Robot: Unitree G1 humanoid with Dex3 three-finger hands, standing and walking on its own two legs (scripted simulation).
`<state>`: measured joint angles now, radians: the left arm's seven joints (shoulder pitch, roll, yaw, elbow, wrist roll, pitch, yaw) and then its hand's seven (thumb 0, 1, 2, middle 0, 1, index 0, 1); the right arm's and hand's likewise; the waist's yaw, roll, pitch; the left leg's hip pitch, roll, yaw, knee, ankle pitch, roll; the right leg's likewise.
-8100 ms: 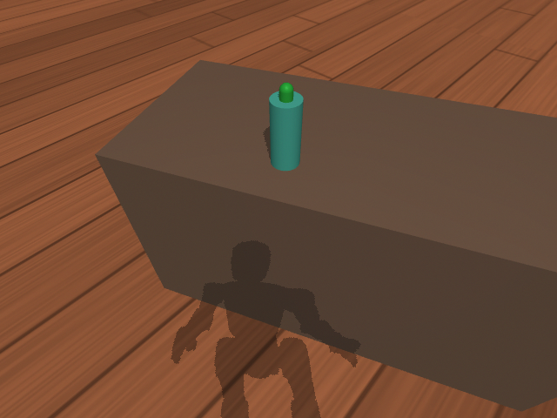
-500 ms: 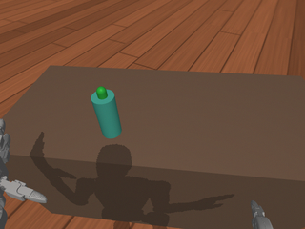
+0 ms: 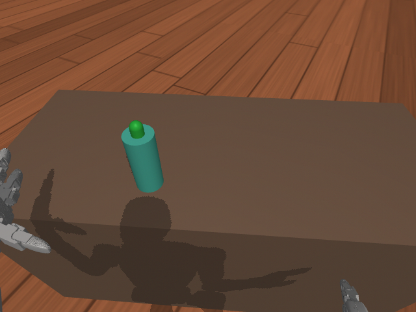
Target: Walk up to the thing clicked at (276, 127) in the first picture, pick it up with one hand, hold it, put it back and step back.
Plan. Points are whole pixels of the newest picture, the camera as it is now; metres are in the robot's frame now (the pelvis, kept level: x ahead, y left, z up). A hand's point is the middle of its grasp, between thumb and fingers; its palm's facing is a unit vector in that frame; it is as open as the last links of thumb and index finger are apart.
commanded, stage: go down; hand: left
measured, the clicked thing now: (143, 155) +0.47 +0.18 +0.03
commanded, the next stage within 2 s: none
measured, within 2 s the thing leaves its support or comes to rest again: neither
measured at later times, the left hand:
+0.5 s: hand (25, 178) +0.33 +0.35 +0.12, palm faces +0.14 -0.99 +0.01, open 17.7 cm
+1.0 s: hand (24, 168) +0.35 +0.37 +0.12, palm faces +0.16 -0.99 +0.01, open 17.7 cm
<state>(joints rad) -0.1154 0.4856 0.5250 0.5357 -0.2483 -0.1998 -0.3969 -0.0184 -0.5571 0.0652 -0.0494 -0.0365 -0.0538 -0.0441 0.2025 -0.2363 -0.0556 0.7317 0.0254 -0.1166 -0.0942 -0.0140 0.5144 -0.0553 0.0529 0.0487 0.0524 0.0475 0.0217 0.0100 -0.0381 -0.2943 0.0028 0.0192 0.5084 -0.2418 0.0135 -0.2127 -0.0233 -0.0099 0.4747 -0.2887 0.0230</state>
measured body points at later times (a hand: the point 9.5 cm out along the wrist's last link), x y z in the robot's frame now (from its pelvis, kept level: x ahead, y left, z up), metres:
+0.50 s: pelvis -0.01 +0.00 +0.00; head +0.02 +0.01 +0.45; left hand +0.32 +0.41 +0.12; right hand +0.15 -0.26 -0.09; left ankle +0.01 +0.11 -0.74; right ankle -0.03 -0.14 -0.74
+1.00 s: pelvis +0.00 +0.00 -0.01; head +0.04 +0.02 +0.43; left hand +0.34 +0.42 +0.12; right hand +0.16 -0.26 -0.09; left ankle +0.01 +0.11 -0.74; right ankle -0.03 -0.14 -0.74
